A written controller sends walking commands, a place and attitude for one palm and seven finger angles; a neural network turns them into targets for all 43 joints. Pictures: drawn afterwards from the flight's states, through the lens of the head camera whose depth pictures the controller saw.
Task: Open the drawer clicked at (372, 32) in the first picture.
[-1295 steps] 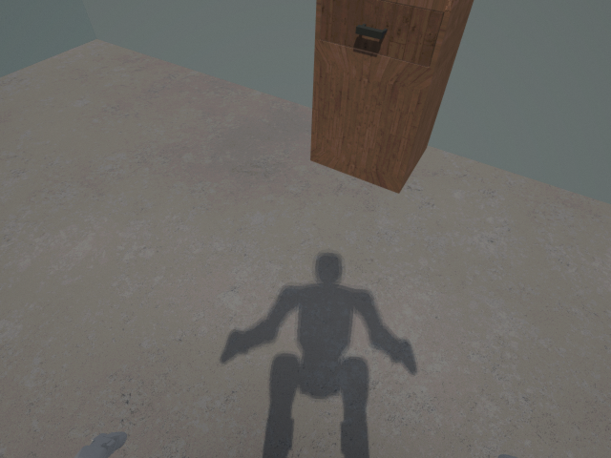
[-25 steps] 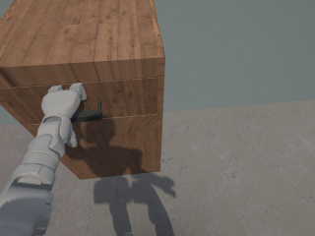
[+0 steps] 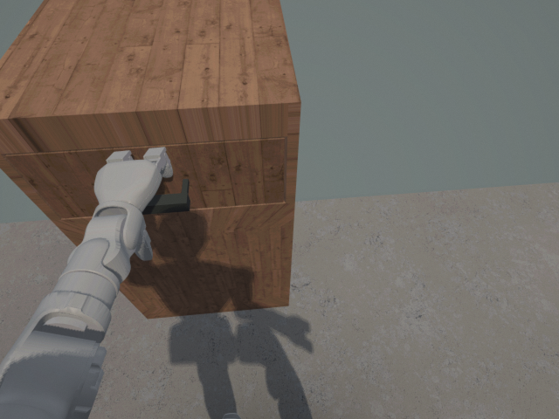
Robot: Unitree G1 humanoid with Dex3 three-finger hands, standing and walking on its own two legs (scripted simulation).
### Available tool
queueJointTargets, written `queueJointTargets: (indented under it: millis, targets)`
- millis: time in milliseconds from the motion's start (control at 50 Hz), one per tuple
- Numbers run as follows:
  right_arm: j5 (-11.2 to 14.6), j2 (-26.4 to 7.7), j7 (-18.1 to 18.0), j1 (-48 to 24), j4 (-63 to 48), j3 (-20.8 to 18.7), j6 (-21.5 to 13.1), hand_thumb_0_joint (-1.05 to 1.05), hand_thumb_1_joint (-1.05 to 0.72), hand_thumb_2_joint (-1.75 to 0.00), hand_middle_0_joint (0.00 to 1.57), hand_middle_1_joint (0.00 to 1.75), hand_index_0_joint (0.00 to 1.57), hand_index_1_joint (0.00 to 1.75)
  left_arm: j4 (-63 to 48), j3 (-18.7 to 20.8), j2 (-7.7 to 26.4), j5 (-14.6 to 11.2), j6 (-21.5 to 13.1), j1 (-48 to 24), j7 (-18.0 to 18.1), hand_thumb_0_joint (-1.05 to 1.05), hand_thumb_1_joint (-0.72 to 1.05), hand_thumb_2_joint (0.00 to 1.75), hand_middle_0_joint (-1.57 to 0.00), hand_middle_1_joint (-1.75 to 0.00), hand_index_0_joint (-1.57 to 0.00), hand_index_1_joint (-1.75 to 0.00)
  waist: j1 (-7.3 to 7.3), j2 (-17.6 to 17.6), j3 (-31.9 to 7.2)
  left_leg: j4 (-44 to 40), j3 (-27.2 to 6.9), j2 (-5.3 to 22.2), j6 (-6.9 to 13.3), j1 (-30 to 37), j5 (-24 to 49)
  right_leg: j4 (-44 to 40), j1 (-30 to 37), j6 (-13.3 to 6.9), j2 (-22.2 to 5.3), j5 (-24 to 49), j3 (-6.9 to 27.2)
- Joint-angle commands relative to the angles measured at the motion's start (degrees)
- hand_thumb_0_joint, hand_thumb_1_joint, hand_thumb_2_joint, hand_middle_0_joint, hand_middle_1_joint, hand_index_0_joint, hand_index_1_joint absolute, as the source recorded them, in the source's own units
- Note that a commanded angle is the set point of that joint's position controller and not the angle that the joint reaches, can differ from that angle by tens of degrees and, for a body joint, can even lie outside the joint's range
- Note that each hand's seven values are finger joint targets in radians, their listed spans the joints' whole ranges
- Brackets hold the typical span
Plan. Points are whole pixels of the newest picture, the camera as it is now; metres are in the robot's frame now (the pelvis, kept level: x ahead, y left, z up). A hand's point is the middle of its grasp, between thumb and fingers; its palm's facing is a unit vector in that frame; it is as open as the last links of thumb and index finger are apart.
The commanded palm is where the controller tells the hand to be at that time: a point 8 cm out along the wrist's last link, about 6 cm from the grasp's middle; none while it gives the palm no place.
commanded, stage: re-aim the fingers above the handle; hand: left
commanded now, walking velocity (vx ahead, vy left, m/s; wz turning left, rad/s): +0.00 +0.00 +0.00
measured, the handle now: (161, 194) +0.50 +0.22 -0.02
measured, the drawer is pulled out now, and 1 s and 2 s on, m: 0.00 0.00 0.00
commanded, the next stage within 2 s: lower the fingers behind the handle in 0.06 s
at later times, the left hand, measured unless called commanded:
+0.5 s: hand (152, 212) +0.43 +0.22 +0.01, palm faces -0.07 -0.07 -0.99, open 13.8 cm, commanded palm +0.42 +0.23 +0.07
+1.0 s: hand (141, 216) +0.44 +0.24 -0.01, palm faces -0.06 -0.03 -1.00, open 13.8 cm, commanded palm +0.43 +0.23 +0.04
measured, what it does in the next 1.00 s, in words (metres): stands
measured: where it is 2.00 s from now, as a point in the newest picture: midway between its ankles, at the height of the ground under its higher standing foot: outside the picture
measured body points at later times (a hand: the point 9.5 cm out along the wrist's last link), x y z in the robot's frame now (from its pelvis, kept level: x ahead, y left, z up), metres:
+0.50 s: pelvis +0.00 -0.01 -0.01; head +0.07 -0.01 +0.44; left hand +0.43 +0.22 +0.07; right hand +0.03 -0.29 -0.13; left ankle +0.03 +0.10 -0.71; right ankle -0.04 -0.13 -0.71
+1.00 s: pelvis +0.00 +0.00 -0.02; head +0.08 +0.00 +0.42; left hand +0.44 +0.24 +0.05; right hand +0.03 -0.28 -0.15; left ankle +0.03 +0.10 -0.71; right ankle -0.04 -0.13 -0.71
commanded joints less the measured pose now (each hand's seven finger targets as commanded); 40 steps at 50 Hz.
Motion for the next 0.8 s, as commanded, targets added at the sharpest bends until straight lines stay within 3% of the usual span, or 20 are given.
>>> queueJointTargets:
  millis: [0, 40, 80, 100, 140, 200, 220, 280, 300, 340, 360, 400, 440, 480, 560, 580, 640, 700, 740, 780]
  targets:
    - [-0.16, -8.56, -0.63, 3.67, -4.57, -2.58, -1.33, 0.0, -0.9, -0.9, 0.2, 0.3, 0.2, 0.3, -12.31, 5.73, 14.03, 1.31, -1.51, -28.07, 4.57, 0.0, -0.5, 0.3, -0.3, -1.2, -0.3, -1.2, -0.93, 2.62, -19.35, -3.39, -1.78, -1.54, 0.54, 22.67, 16.38, -4.24, -3.85, -2.89, 3.8, 14.19, -1.83]
    - [-0.11, -8.55, -0.36, 3.59, -4.47, -2.43, -1.34, 0.0, -0.9, -0.9, 0.2, 0.3, 0.2, 0.3, -9.39, 6.6, 14.23, 1.73, -0.41, -27.57, 6.09, 0.0, -0.5, 0.3, -0.3, -1.2, -0.3, -1.2, -0.67, 0.79, -17.88, -3.54, -1.59, -1.55, 0.48, 20.27, 15.08, -4.21, -3.74, -2.91, 3.81, 13.53, -1.94]
    - [-0.28, -9.04, -0.34, 3.47, -4.36, -2.13, -1.11, 0.0, -0.9, -0.9, 0.2, 0.3, 0.2, 0.3, -6.29, 10.79, 19.03, 1.98, 1.26, -25.33, 7.13, 0.0, -0.5, 0.3, -0.3, -1.2, -0.3, -1.2, 1.0, -0.04, -19.34, -3.71, -1.09, -1.67, 0.32, 17.94, 15.06, -3.76, -0.71, -3.04, 3.69, 14.01, -1.79]
    - [-0.1, -8.84, -0.31, 3.29, -4.77, -1.88, -0.94, 0.0, -0.9, -0.9, 0.2, 0.3, 0.2, 0.3, -5.97, 10.61, 19.71, 2.55, 2.13, -26.15, 7.54, 0.0, -0.5, 0.3, -0.3, -1.2, -0.3, -1.2, 1.14, 0.4, -20.38, -3.71, -0.76, -1.73, 0.38, 17.58, 15.05, -3.59, -0.23, -2.84, 3.63, 14.68, -1.5]
    - [0.01, -8.74, -0.19, 3.28, -4.89, -2.04, -1.02, 0.0, -0.9, -0.9, 0.2, 0.3, 0.2, 0.3, -5.01, 8.25, 17.0, 2.63, 3.71, -26.34, 7.57, 0.0, -0.5, 0.3, -0.3, -1.2, -0.3, -1.2, 0.48, 0.33, -20.59, -3.55, -0.01, -1.72, 0.42, 17.44, 15.34, -3.98, 0.11, -2.66, 3.57, 15.9, -1.43]
    - [0.14, -9.22, -0.25, 4.14, -4.72, -2.13, -1.08, 0.0, -0.9, -0.9, 0.2, 0.3, 0.2, 0.3, -1.24, 5.99, 14.85, 2.13, 4.87, -24.33, 5.58, 0.0, -0.5, 0.3, -0.3, -1.2, -0.3, -1.2, -0.66, -3.11, -20.56, -3.35, 0.43, -1.58, 0.67, 16.52, 14.77, -4.53, 1.24, -2.11, 3.36, 17.41, -1.01]
    - [0.14, -9.23, -0.26, 4.2, -4.83, -2.35, -1.25, 0.0, -0.9, -0.9, 0.2, 0.3, 0.2, 0.3, -1.53, 4.29, 12.66, 1.35, 4.77, -23.99, 4.68, 0.0, -0.5, 0.3, -0.3, -1.2, -0.3, -1.2, -1.17, -3.29, -20.26, -3.26, 0.6, -1.59, 0.85, 17.1, 14.58, -5.0, 1.09, -2.06, 3.34, 17.73, -0.93]
    - [-0.12, -9.43, -0.87, 4.76, -4.52, -2.66, -1.44, 0.0, -0.9, -0.9, 0.2, 0.3, 0.2, 0.3, -4.82, 3.65, 12.31, 0.05, 1.75, -25.4, 2.08, 0.0, -0.5, 0.3, -0.3, -1.2, -0.3, -1.2, -2.32, -4.4, -20.6, -2.6, 0.36, -1.69, 1.32, 17.89, 15.49, -5.43, 1.83, -1.87, 3.08, 19.99, -0.3]
    - [-0.09, -9.33, -1.12, 4.73, -4.59, -2.75, -1.49, 0.0, -0.9, -0.9, 0.2, 0.3, 0.2, 0.3, -7.03, 4.6, 13.76, 0.09, 0.17, -25.18, 1.62, 0.0, -0.5, 0.3, -0.3, -1.2, -0.3, -1.2, -1.76, -2.59, -21.49, -2.35, 0.51, -1.9, 1.42, 18.31, 15.7, -5.24, 1.77, -1.78, 3.06, 20.49, 0.14]
    - [-0.27, -8.99, -1.45, 5.1, -4.11, -2.91, -1.66, 0.0, -0.9, -0.9, 0.2, 0.3, 0.2, 0.3, -9.42, 3.72, 12.53, 0.27, -2.48, -25.98, 1.43, 0.0, -0.5, 0.3, -0.3, -1.2, -0.3, -1.2, -2.45, -1.3, -20.15, -1.72, 0.22, -1.97, 1.46, 18.92, 16.12, -4.86, -0.56, -1.94, 3.2, 20.18, -0.1]
    - [-0.38, -9.0, -1.48, 5.28, -3.76, -3.0, -1.7, 0.0, -0.9, -0.9, 0.2, 0.3, 0.2, 0.3, -9.45, 4.94, 13.76, 0.5, -3.7, -25.46, 1.85, 0.0, -0.5, 0.3, -0.3, -1.2, -0.3, -1.2, -2.23, -0.72, -18.64, -1.41, 0.09, -1.92, 1.45, 18.32, 15.78, -4.61, -1.6, -2.13, 3.31, 19.46, -0.17]
    - [-0.4, -8.87, -1.56, 5.27, -3.79, -2.88, -1.62, 0.0, -0.9, -0.9, 0.2, 0.3, 0.2, 0.3, -10.09, 8.31, 17.28, 1.43, -5.54, -24.74, 3.58, 0.0, -0.5, 0.3, -0.3, -1.2, -0.3, -1.2, -1.27, 0.08, -19.38, -0.79, -0.16, -2.08, 1.33, 16.52, 15.52, -3.56, -1.75, -2.22, 3.38, 18.67, 0.02]
    - [-0.36, -8.63, -1.3, 5.26, -3.47, -2.95, -1.73, 0.0, -0.9, -0.9, 0.2, 0.3, 0.2, 0.3, -9.18, 9.88, 17.82, 2.01, -5.89, -23.83, 6.21, 0.0, -0.5, 0.3, -0.3, -1.2, -0.3, -1.2, -0.89, 0.23, -18.99, 0.02, -0.3, -2.13, 1.16, 14.83, 15.39, -2.63, -3.08, -2.39, 3.5, 18.13, -0.22]
    - [-0.69, -8.59, -0.76, 5.22, -3.14, -3.08, -1.75, 0.0, -0.9, -0.9, 0.2, 0.3, 0.2, 0.3, -9.22, 11.8, 19.28, 2.8, -5.33, -23.84, 8.86, 0.0, -0.5, 0.3, -0.3, -1.2, -0.3, -1.2, 0.12, 2.98, -20.86, 0.79, -0.34, -2.06, 0.8, 14.73, 16.92, -1.18, -3.62, -2.83, 3.72, 18.19, -0.5]
    - [-0.79, -8.53, 0.45, 5.4, -2.88, -3.41, -1.88, 0.0, -0.9, -0.9, 0.2, 0.3, 0.2, 0.3, -5.03, 8.99, 15.24, 3.51, -0.81, -22.26, 11.84, 0.0, -0.5, 0.3, -0.3, -1.2, -0.3, -1.2, -0.38, 3.08, -23.04, 1.83, 0.15, -1.81, 0.39, 14.9, 18.15, -0.17, -4.78, -2.69, 4.02, 19.16, -1.03]
    - [-0.81, -8.89, 0.6, 5.68, -2.71, -3.37, -1.78, 0.0, -0.9, -0.9, 0.2, 0.3, 0.2, 0.3, -4.13, 9.8, 16.23, 3.23, 0.27, -22.54, 11.78, 0.0, -0.5, 0.3, -0.3, -1.2, -0.3, -1.2, -0.54, 1.45, -24.29, 1.98, 0.01, -1.78, 0.39, 14.7, 18.78, 0.03, -3.63, -2.68, 4.08, 19.99, -1.09]
    - [-0.62, -9.09, 0.51, 6.05, -2.5, -3.51, -1.68, 0.0, -0.9, -0.9, 0.2, 0.3, 0.2, 0.3, -3.42, 6.65, 13.9, 2.73, 2.54, -25.1, 10.47, 0.0, -0.5, 0.3, -0.3, -1.2, -0.3, -1.2, -2.12, -0.38, -25.78, 2.16, 0.4, -1.67, 0.71, 15.39, 18.86, -0.67, -2.73, -2.02, 3.91, 22.22, -0.64]
    - [-0.67, -9.17, -0.02, 6.01, -2.58, -3.42, -1.59, 0.0, -0.9, -0.9, 0.2, 0.3, 0.2, 0.3, -4.87, 5.6, 13.3, 1.91, 1.82, -25.87, 8.14, 0.0, -0.5, 0.3, -0.3, -1.2, -0.3, -1.2, -2.62, -0.5, -26.12, 2.06, -0.01, -1.65, 0.93, 16.88, 19.47, -0.96, -2.57, -1.91, 3.88, 23.0, -0.54]
    - [-0.79, -8.96, -0.42, 6.02, -2.44, -3.37, -1.77, 0.0, -0.9, -0.9, 0.2, 0.3, 0.2, 0.3, -6.26, 3.27, 10.79, 1.71, 0.43, -27.52, 6.94, 0.0, -0.5, 0.3, -0.3, -1.2, -0.3, -1.2, -3.67, -0.09, -23.44, 1.97, -0.41, -1.56, 1.04, 17.12, 17.84, -1.31, -4.99, -1.95, 3.87, 20.51, -0.87]
    - [-1.07, -9.01, -0.79, 5.9, -2.33, -3.24, -1.8, 0.0, -0.9, -0.9, 0.2, 0.3, 0.2, 0.3, -6.02, 4.85, 12.49, 2.0, -1.15, -26.69, 6.65, 0.0, -0.5, 0.3, -0.3, -1.2, -0.3, -1.2, -3.26, 1.03, -21.3, 2.0, -0.96, -1.3, 0.93, 16.96, 16.85, -1.05, -7.05, -2.43, 3.94, 17.69, -1.07]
